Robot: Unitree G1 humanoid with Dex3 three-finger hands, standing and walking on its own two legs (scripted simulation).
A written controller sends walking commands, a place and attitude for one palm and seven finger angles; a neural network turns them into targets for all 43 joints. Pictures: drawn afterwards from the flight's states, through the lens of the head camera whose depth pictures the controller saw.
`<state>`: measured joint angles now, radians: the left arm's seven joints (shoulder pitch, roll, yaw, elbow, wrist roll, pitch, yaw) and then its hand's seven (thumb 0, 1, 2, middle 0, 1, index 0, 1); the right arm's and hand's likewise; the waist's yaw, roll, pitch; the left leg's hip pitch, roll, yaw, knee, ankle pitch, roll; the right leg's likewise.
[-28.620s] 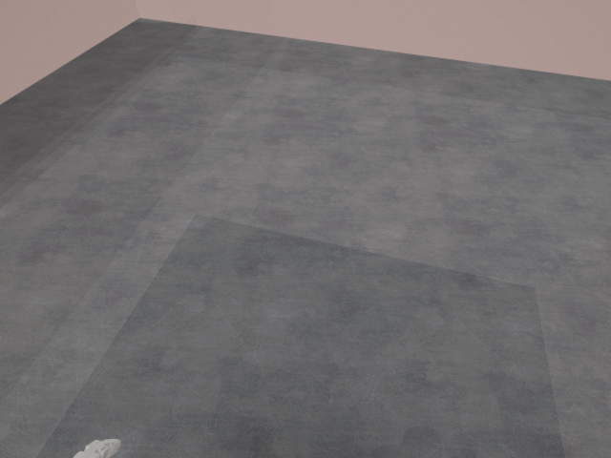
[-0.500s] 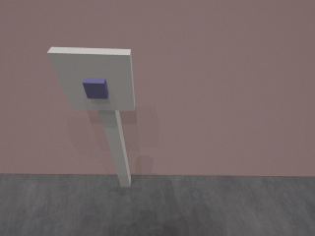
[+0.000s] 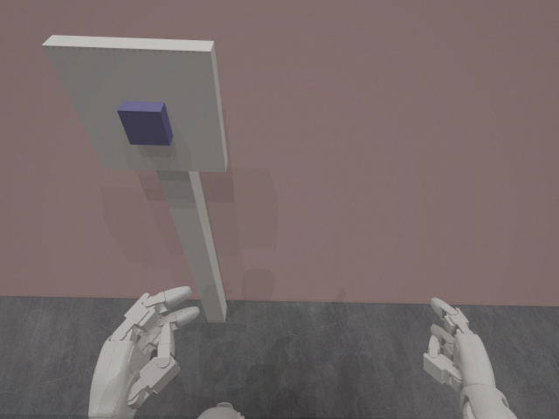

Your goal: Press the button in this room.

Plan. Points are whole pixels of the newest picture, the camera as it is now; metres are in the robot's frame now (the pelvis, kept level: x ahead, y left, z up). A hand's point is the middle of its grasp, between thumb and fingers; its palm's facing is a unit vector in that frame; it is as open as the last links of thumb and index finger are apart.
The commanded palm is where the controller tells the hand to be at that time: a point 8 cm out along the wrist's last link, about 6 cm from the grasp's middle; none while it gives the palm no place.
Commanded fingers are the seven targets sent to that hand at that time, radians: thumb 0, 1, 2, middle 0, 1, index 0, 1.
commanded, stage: raise the hand and make a fist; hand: left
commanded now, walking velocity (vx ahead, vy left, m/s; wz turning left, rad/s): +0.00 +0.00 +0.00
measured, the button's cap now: (147, 122) +0.48 +0.24 +0.17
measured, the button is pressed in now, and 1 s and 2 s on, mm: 0 0 0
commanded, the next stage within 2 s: aim a knuckle at the button in 1.62 s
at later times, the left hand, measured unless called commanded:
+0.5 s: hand (128, 347) +0.19 +0.19 +0.08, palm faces +0.10 -0.99 -0.06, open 3.1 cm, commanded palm +0.15 +0.24 +0.09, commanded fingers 0.00 0.90 0.90 -1.30 -1.50 -1.30 -1.50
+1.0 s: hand (80, 306) +0.21 +0.23 +0.13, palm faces +0.11 -0.99 -0.04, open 3.1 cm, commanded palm +0.18 +0.28 +0.14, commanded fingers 0.00 0.90 0.90 -1.30 -1.50 -1.30 -1.50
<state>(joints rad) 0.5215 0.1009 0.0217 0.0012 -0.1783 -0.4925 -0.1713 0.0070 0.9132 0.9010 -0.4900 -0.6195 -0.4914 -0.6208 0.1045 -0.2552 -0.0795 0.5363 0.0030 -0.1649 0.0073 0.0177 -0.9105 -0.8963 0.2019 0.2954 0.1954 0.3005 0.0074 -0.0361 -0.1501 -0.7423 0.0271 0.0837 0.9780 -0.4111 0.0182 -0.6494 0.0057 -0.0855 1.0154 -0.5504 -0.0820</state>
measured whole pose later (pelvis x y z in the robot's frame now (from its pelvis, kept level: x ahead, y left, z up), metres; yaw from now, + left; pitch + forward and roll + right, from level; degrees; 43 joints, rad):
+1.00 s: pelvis +0.00 +0.03 +0.04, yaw +2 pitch +4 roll -2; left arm 0.38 0.25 0.18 -0.15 -0.29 -0.19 -0.18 0.01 0.89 0.90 -1.30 -1.50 -1.30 -1.50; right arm 0.21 -0.22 0.06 0.55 0.04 -0.21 -0.06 0.02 -0.90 -0.90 0.21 0.30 0.20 0.30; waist 0.03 0.04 -0.08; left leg -0.50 0.01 0.05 0.76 -0.33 0.05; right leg -0.36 0.01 -0.11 0.71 -0.42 -0.03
